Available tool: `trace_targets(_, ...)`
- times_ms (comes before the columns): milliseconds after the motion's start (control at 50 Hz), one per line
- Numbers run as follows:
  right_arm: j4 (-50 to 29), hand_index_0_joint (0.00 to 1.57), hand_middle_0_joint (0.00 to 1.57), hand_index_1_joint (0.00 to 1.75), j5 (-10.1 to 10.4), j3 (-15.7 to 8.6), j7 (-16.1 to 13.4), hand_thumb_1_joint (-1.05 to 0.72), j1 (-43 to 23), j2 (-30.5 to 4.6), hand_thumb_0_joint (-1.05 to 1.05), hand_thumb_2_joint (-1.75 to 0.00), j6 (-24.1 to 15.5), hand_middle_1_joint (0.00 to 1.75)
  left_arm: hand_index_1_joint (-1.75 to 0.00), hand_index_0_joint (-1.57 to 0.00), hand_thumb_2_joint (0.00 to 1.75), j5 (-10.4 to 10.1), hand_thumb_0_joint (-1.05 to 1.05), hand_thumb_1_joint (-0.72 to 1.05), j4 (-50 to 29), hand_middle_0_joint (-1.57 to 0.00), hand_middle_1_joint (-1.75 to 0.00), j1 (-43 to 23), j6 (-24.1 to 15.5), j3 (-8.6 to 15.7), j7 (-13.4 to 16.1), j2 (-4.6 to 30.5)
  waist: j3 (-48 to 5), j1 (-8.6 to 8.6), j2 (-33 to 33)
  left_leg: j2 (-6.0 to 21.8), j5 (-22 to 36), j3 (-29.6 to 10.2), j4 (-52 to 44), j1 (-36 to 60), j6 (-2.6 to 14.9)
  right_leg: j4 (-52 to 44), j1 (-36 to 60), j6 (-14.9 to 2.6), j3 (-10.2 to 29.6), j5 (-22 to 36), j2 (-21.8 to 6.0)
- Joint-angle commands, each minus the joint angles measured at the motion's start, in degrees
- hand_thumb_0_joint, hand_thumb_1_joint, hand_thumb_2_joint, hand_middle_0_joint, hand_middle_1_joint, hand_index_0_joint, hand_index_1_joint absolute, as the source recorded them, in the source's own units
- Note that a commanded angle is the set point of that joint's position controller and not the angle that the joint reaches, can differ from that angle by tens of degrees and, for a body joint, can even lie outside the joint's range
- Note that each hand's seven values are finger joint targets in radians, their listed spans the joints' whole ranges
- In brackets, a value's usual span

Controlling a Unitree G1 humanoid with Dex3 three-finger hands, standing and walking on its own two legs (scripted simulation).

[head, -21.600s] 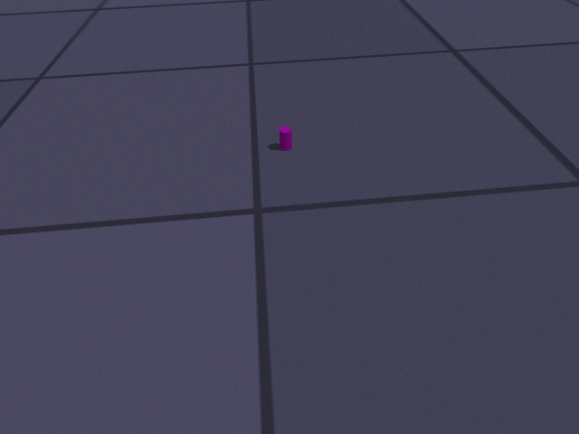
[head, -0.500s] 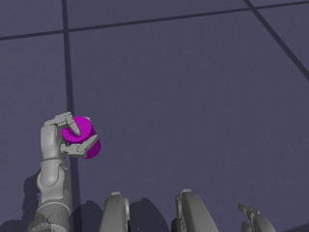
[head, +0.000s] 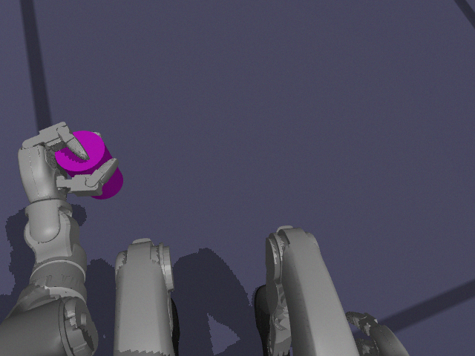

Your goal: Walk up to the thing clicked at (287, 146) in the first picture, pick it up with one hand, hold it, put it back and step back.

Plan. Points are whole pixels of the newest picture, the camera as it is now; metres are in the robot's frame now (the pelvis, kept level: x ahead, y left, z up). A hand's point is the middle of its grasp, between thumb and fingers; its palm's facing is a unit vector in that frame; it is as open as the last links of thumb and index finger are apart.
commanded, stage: crouch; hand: left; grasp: from the side
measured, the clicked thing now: (93, 168) +0.45 +0.22 -0.08
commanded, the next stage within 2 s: lower in 0.80 s
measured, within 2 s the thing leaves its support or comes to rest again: neither
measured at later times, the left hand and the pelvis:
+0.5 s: hand (98, 170) +0.47 +0.23 -0.14, palm faces +0.18 -0.98 -0.01, open 6.1 cm; pelvis +0.00 +0.00 -0.08, yaw -4 degrees
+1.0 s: hand (104, 176) +0.48 +0.24 -0.19, palm faces +0.18 -0.98 -0.02, open 5.9 cm; pelvis +0.00 +0.01 -0.10, yaw -7 degrees
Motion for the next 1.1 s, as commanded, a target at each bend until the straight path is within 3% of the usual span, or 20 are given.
trace_targets(0,-3.28,0.2,0.2,0.3,-0.09,-3.16,-0.89,-0.91,6.87,-12.19,0.0,-0.91,-0.15,0.3,-1.37,-1.27,1.26,-0.15,0.0,0.3,-10.86,-1.27,-1.36,-21.01,-4.73,2.75,-0.02,15.67,-35.21,-0.84,8.76,-1.66,2.46,3.97,-11.14,20.5,2.47,-12.86,16.85,-1.88,-2.32,5.77,2.13)
trace_targets(60,-2.95,0.2,0.2,0.3,-0.32,-2.62,-0.65,-0.9,6.36,-13.04,0.0,-0.91,-0.14,0.3,-1.35,-1.26,1.24,-0.44,0.0,0.32,-8.18,-1.26,-1.35,-20.11,-4.13,2.06,-1.19,14.69,-32.8,-1.82,8.04,-1.6,0.12,3.61,-9.01,18.23,2.56,-10.99,14.19,-1.72,-3.57,4.11,2.39)
trace_targets(140,-2.78,0.2,0.2,0.3,-0.73,-1.73,-0.56,-0.9,6.38,-14.1,0.0,-0.91,0.39,0.3,-1.33,-1.25,1.22,-0.74,0.0,0.33,-7.72,-1.24,-1.33,-20.11,-3.76,4.26,-1.75,18.33,-31.8,-1.31,8.88,-1.49,0.17,3.12,-6.61,15.69,2.48,-7.94,12.84,-1.74,-4.65,4.35,2.75)
trace_targets(160,-2.63,0.2,0.2,0.3,-0.85,-1.39,-0.46,-0.9,6.23,-14.11,0.0,-0.91,0.51,0.3,-1.34,-1.26,1.23,-1.12,0.0,0.32,-7.42,-1.25,-1.34,-19.42,-3.57,3.27,-2.08,16.77,-31.16,-1.8,9.13,-1.38,0.16,3.0,-5.82,15.48,2.45,-7.44,12.12,-1.71,-4.83,4.53,2.82)
trace_targets(180,-3.16,0.2,0.2,0.3,-1.07,-1.09,-0.4,-0.9,6.21,-14.57,0.0,-0.91,0.56,0.3,-1.34,-1.25,1.23,-1.2,0.0,0.31,-9.17,-1.25,-1.34,-20.98,-3.74,4.17,-2.05,18.21,-31.71,-2.34,9.66,-1.42,0.75,2.67,-5.14,14.96,2.45,-6.91,12.66,-1.66,-5.06,5.46,2.86)
trace_targets(220,-3.61,0.2,0.2,0.3,-1.26,-0.75,-0.53,-0.9,5.65,-15.08,0.0,-0.91,0.68,0.3,-1.31,-1.23,1.21,-1.18,0.0,0.3,-10.18,-1.22,-1.31,-21.65,-3.8,5.6,-1.75,21.1,-32.73,-1.69,10.78,-1.3,1.48,2.57,-3.91,14.42,2.36,-5.53,12.77,-1.67,-5.15,6.22,2.97)
trace_targets(240,-3.37,0.2,0.2,0.3,-1.45,-0.62,-0.4,-0.9,5.73,-15.14,0.0,-0.91,0.85,0.3,-1.32,-1.23,1.22,-0.98,0.0,0.33,-8.42,-1.22,-1.32,-19.95,-3.54,4.92,-1.84,19.54,-31.86,-2.08,10.54,-1.23,1.82,2.31,-3.51,14.57,2.33,-5.01,12.22,-1.61,-5.52,6.7,2.98)
trace_targets(300,-3.62,0.2,0.2,0.3,-1.98,0.07,-0.34,-0.9,5.33,-15.93,0.0,-0.91,1.15,0.3,-1.32,-1.23,1.23,-0.9,0.0,0.33,-8.15,-1.22,-1.33,-18.67,-3.48,4.93,-2.01,19.65,-30.18,-2.69,11.3,-0.99,2.84,1.58,-2.18,14.22,2.12,-3.68,10.63,-1.67,-6.26,7.98,3.2)
trace_targets(440,-4.19,0.2,0.2,0.3,-3.18,1.57,0.2,-0.9,4.7,-17.28,0.0,-0.91,1.78,0.3,-1.35,-1.25,1.26,-0.99,0.0,0.36,-9.12,-1.24,-1.36,-17.59,-3.8,6.13,-1.61,21.85,-28.7,-3.66,11.89,-0.67,4.36,0.73,1.3,12.1,2.1,-1.5,11.64,-1.36,-7.26,9.99,3.75)
trace_targets(480,-4.21,0.2,0.2,0.3,-3.54,1.84,0.31,-0.9,3.65,-17.72,0.0,-0.9,1.82,0.3,-1.35,-1.26,1.25,-0.78,0.0,0.35,-10.26,-1.24,-1.36,-18.72,-4.15,5.21,-1.49,22.28,-27.7,-4.01,12.4,-0.46,3.56,0.4,1.99,11.8,2.12,-0.84,10.42,-1.41,-7.51,9.49,3.94)
trace_targets(500,-4.15,0.2,0.2,0.3,-3.69,1.85,0.42,-0.9,3.74,-18.08,0.0,-0.9,1.96,0.3,-1.35,-1.27,1.25,-0.42,0.0,0.35,-9.42,-1.25,-1.36,-18.43,-4.08,5.49,-1.13,22.67,-27.08,-4.64,12.57,-0.47,2.56,-0.04,2.03,11.55,2.13,-0.7,9.93,-1.38,-7.89,8.72,3.92)
trace_targets(520,-4.34,0.2,0.2,0.3,-3.78,2.13,0.49,-0.9,4.03,-18.21,0.0,-0.9,2.1,0.3,-1.35,-1.26,1.25,-0.5,0.0,0.37,-9.0,-1.25,-1.35,-17.08,-4.12,6.49,-0.84,23.55,-27.39,-4.14,12.21,-0.47,3.02,-0.1,2.2,11.1,2.06,-0.61,10.88,-1.36,-8.02,9.12,4.05)
trace_targets(600,-4.7,0.2,0.2,0.3,-4.33,2.84,0.65,-0.9,2.79,-18.66,0.0,-0.9,2.53,0.3,-1.35,-1.27,1.24,-0.41,0.0,0.37,-9.93,-1.26,-1.35,-16.77,-4.46,4.62,-1.06,22.9,-26.98,-4.8,13.57,-0.27,4.71,-0.65,3.24,12.14,1.81,0.47,10.15,-1.43,-8.45,10.67,4.22)
trace_targets(720,-5.36,0.2,0.2,0.3,-5.08,4.22,0.91,-0.91,2.23,-20.01,0.0,-0.91,3.01,0.3,-1.36,-1.27,1.25,-0.88,0.0,0.35,-8.93,-1.26,-1.37,-15.45,-4.89,4.78,-0.23,23.31,-25.83,-5.92,15.25,-0.08,6.83,-1.87,4.19,14.07,1.3,2.0,10.05,-1.45,-9.61,12.71,4.26)
trace_targets(800,-6.05,0.2,0.2,0.3,-5.43,4.93,1.04,-0.91,0.7,-20.18,0.0,-0.91,3.22,0.3,-1.38,-1.3,1.26,-0.51,0.0,0.38,-8.64,-1.29,-1.38,-15.21,-5.18,5.15,0.66,24.63,-23.4,-5.85,15.86,0.02,4.32,-2.2,4.18,13.1,1.32,2.08,8.4,-1.57,-10.07,10.73,4.35)
trace_targets(820,-6.15,0.2,0.2,0.3,-5.55,5.15,1.06,-0.91,0.94,-20.75,0.0,-0.91,3.29,0.3,-1.38,-1.31,1.26,-0.62,0.0,0.39,-9.39,-1.29,-1.38,-16.74,-5.46,4.52,0.65,24.66,-23.16,-6.86,16.36,0.01,3.72,-2.63,4.2,12.97,1.27,2.25,8.52,-1.53,-10.36,10.48,4.29)
trace_targets(900,-6.45,0.2,0.2,0.3,-5.89,6.11,1.21,-0.92,0.17,-20.96,0.0,-0.91,3.27,0.3,-1.4,-1.33,1.24,-0.96,0.0,0.34,-8.71,-1.31,-1.41,-15.82,-6.04,4.88,1.23,25.42,-22.5,-6.91,15.52,0.01,4.99,-2.83,5.22,12.09,1.39,2.55,9.85,-1.34,-10.49,11.7,4.43)
trace_targets(980,-7.24,0.2,0.2,0.3,-6.34,7.93,1.38,-0.92,-0.75,-21.38,0.0,-0.9,3.36,0.3,-1.41,-1.35,1.24,-1.12,0.0,0.35,-1.55,-1.33,-1.43,-14.51,-6.65,3.93,1.84,24.93,-18.31,-8.83,11.89,0.04,2.11,-3.64,6.0,8.5,1.84,1.9,9.91,-0.98,-11.45,9.76,4.79)
trace_targets(1080,-7.87,0.2,0.2,0.3,-7.49,9.98,1.33,-0.91,-2.76,-22.43,0.0,-0.9,3.08,0.3,-1.41,-1.35,1.24,-0.88,0.0,0.34,-0.67,-1.32,-1.43,-16.05,-9.18,3.93,1.97,28.29,-18.09,-9.0,14.37,0.39,3.15,-4.44,6.61,11.48,1.4,2.7,10.05,-1.11,-12.17,10.62,5.27)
